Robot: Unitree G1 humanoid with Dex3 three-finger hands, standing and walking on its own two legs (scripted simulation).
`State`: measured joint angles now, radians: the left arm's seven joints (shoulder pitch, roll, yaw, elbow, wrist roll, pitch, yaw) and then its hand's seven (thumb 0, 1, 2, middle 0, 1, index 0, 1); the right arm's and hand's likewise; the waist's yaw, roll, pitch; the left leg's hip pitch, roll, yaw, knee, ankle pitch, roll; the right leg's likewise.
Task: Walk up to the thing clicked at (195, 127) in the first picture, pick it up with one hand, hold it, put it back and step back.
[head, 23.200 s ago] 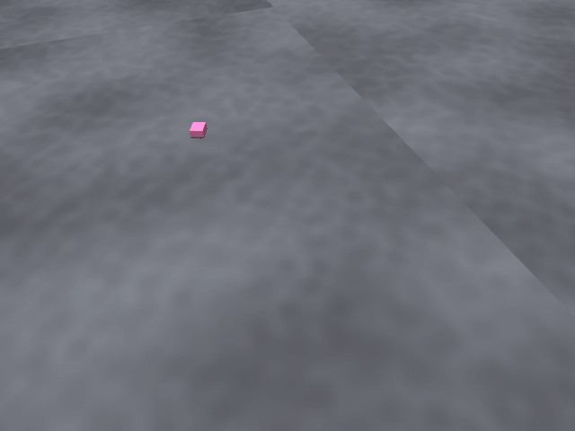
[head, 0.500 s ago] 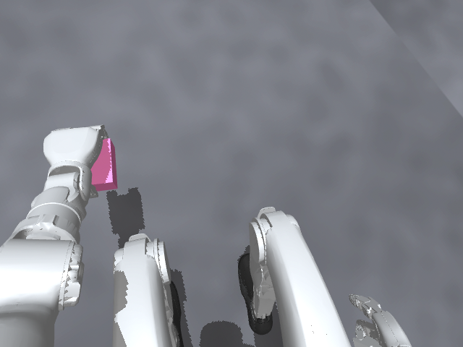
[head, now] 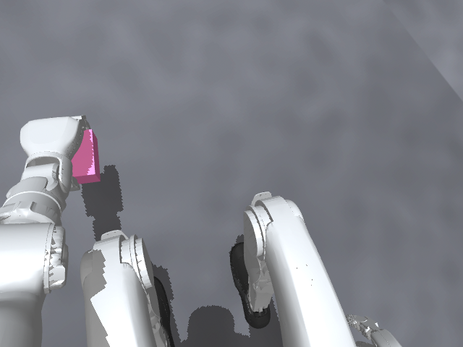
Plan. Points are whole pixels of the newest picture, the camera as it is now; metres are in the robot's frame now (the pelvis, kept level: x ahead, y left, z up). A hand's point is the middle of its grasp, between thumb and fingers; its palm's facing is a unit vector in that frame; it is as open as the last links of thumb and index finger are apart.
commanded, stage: crouch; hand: left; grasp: from above
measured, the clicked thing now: (73, 158) +0.48 +0.21 -0.20
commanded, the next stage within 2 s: lower in 0.18 s
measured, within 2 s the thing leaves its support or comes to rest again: neither
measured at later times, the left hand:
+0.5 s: hand (73, 161) +0.48 +0.22 -0.23, palm faces -0.49 -0.01 -0.87, open 11.8 cm
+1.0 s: hand (84, 162) +0.49 +0.21 -0.28, palm faces -0.48 -0.06 -0.87, open 11.8 cm
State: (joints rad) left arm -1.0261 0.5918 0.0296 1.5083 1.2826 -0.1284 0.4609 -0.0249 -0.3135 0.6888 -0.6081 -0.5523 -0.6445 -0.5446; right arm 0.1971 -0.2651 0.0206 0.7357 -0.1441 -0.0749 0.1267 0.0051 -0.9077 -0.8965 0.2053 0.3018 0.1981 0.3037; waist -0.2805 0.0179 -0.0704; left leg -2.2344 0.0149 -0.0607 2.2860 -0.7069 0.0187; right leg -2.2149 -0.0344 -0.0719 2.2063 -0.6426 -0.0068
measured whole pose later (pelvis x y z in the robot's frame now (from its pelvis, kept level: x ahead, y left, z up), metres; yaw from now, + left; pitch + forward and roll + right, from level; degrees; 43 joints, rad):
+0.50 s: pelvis +0.00 +0.00 -0.03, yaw -2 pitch +36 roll -7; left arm -1.07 0.66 0.02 1.59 1.29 -0.15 0.47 -0.02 -0.29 0.67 -0.59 -0.54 -0.62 -0.54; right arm 0.18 -0.29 0.07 0.74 -0.17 -0.11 0.15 0.00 -0.91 -0.89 0.20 0.30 0.20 0.30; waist -0.30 -0.01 -0.02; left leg -2.31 0.02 -0.09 2.39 -0.72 0.02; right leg -2.27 -0.03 -0.10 2.29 -0.64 -0.01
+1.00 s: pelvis +0.00 +0.00 -0.06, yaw -5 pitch +33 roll -10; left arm -1.08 0.77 0.13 1.67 1.32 -0.18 0.56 -0.03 -0.27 0.67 -0.56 -0.60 -0.60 -0.60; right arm 0.18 -0.31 0.13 0.72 -0.22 -0.17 0.24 0.00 -0.91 -0.89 0.20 0.30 0.20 0.30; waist -0.37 -0.03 0.09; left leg -2.36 0.02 -0.14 2.51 -0.74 0.02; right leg -2.31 -0.02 -0.14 2.37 -0.64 0.00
